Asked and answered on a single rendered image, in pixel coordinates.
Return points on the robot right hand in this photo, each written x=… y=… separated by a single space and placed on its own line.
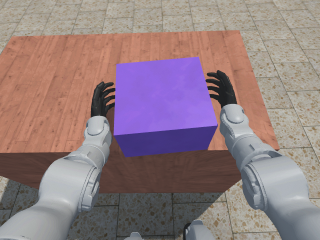
x=225 y=90

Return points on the robot right shin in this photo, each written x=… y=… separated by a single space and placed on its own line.
x=196 y=222

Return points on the robot shin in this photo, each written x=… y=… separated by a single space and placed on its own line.
x=196 y=222
x=135 y=234

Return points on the robot left forearm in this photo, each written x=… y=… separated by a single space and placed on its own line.
x=95 y=148

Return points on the robot left shin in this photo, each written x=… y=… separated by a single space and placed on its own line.
x=135 y=234

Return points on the robot right forearm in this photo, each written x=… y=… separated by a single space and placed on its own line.
x=243 y=144

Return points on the right robot upper arm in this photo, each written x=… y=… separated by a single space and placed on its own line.
x=277 y=187

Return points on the carton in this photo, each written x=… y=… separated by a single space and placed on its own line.
x=162 y=106

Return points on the robot left hand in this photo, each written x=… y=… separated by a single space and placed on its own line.
x=98 y=105

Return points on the left robot upper arm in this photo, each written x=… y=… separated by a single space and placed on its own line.
x=70 y=187

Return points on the pedestal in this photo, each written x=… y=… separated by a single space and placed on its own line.
x=47 y=84

